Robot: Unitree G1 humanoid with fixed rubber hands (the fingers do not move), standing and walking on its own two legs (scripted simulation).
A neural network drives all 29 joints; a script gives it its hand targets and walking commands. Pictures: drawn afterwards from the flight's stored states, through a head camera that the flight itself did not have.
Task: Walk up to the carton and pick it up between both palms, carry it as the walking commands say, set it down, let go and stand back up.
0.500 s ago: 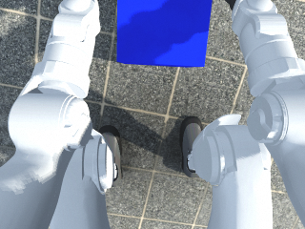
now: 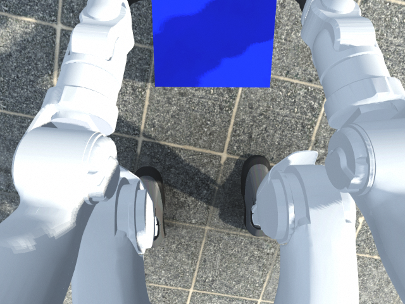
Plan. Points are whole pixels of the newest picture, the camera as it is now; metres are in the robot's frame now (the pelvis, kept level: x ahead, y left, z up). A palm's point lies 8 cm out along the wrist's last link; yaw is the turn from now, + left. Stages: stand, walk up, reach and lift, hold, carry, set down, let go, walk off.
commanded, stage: reach and lift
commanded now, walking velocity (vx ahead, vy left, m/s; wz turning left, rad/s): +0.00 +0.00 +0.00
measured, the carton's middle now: (211, 22) +0.53 -0.04 -0.26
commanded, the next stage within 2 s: none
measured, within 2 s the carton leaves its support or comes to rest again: neither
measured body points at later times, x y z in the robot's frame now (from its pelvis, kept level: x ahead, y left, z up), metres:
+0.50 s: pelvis -0.01 +0.00 +0.03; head +0.35 -0.01 +0.29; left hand +0.56 +0.09 -0.14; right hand +0.55 -0.18 -0.11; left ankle +0.10 +0.13 -0.32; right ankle +0.11 -0.14 -0.32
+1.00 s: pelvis +0.00 +0.00 +0.06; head +0.33 -0.01 +0.36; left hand +0.55 +0.09 -0.07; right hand +0.54 -0.17 -0.06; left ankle +0.10 +0.13 -0.32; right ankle +0.11 -0.14 -0.32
